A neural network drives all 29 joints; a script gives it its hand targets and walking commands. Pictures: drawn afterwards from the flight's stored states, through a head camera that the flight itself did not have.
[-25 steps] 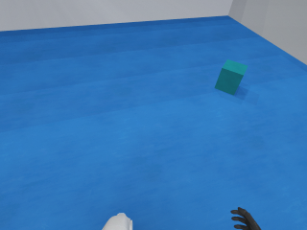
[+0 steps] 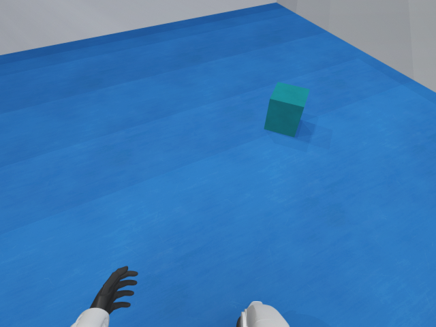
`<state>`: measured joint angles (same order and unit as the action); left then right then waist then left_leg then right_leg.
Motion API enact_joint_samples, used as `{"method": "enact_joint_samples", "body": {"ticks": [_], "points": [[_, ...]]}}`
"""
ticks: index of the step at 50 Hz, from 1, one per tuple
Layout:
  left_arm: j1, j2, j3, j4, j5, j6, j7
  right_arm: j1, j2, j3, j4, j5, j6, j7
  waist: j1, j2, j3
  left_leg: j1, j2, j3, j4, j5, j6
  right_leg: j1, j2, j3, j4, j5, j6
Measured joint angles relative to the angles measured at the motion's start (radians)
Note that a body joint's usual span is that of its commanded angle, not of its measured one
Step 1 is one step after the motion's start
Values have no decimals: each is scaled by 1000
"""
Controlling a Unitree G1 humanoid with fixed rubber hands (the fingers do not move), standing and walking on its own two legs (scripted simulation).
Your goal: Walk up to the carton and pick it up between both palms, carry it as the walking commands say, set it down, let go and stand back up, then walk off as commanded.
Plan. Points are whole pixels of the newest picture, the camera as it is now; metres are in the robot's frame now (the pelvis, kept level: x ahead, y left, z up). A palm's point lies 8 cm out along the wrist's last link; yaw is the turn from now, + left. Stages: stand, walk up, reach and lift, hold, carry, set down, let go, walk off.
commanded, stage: walk up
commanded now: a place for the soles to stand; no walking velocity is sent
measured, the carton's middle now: (286, 109) +1.41 -0.56 -0.62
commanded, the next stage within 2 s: none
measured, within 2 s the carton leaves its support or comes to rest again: neither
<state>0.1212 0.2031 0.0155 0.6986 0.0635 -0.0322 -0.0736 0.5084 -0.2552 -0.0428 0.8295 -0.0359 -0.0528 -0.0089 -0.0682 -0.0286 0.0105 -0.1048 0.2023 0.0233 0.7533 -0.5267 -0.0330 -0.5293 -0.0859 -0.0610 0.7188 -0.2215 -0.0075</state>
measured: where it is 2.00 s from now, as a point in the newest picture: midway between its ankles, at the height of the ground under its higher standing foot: (273, 190)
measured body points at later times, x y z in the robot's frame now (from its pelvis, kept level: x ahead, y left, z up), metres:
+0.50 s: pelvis +0.25 -0.05 +0.01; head +0.27 -0.03 +0.46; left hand +0.27 +0.18 -0.14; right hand +0.36 -0.29 -0.10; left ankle +0.31 +0.04 -0.71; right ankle +0.15 -0.14 -0.64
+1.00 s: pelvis +0.49 -0.19 +0.02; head +0.53 -0.20 +0.47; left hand +0.58 +0.05 -0.10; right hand +0.55 -0.45 -0.11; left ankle +0.40 -0.05 -0.62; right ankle +0.58 -0.30 -0.71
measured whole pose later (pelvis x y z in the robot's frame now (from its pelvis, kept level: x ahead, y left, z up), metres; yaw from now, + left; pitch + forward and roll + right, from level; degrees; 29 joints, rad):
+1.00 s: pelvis +0.49 -0.19 +0.02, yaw +7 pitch -1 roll +1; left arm 0.22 0.17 0.01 0.71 0.04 0.00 -0.03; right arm 0.41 -0.24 -0.05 0.72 -0.03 -0.04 -0.02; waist 0.00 0.02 0.09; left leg -0.42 0.04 -0.01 1.19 -0.51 -0.01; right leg -0.40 -0.08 -0.11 0.62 -0.21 -0.01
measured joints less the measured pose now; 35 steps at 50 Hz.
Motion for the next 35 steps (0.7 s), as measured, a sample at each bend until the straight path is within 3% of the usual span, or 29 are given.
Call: {"method": "enact_joint_samples", "body": {"ticks": [2,5,11,14,20,23,25,27,31,35], "points": [[21,-20,-5,2,-18,2,30,-47,-12,1,-22,-4,16,3,17,19,36,-137,-69,-53,277,5,17,30,4,-11,6,-6,-11],[91,-17,-5,9,-43,7,50,-86,-10,-2,-62,-10,13,4,61,35,53,-308,-125,-21,439,86,31,125,19,-34,-95,5,-23],[248,40,28,56,-29,-2,59,-135,25,-4,-88,-10,14,0,133,25,24,-476,-160,17,322,210,45,311,73,-74,-245,-25,-52],[301,40,32,75,-29,2,57,-150,46,3,-95,-9,20,1,145,20,0,-475,-164,37,126,282,46,385,101,-92,-286,-62,-62],[340,21,10,96,-27,8,46,-176,77,19,-141,-4,-4,6,137,-8,1,-368,-199,68,-135,408,73,441,112,-112,-191,-218,-53],[328,9,3,94,-15,29,35,-188,71,18,-142,-17,-15,-19,96,-29,14,-349,-221,72,-74,264,106,325,96,-45,152,-335,-3],[294,11,0,75,-4,47,29,-177,65,19,-138,-14,-7,-42,77,-27,32,-313,-211,77,-63,245,108,211,98,-4,392,-323,31],[249,25,2,46,0,50,25,-150,61,17,-126,-5,-11,-57,60,-24,49,-248,-192,74,-105,246,93,106,76,10,494,-258,48],[133,80,17,-6,10,53,16,-74,66,13,-84,-1,-32,-58,19,-30,69,-131,-157,33,-211,247,58,-70,6,51,462,-135,51],[36,96,24,-48,2,43,5,-11,71,15,-35,-5,-50,-42,15,-44,69,-39,-114,1,-289,236,24,-158,-41,91,294,23,42]]}}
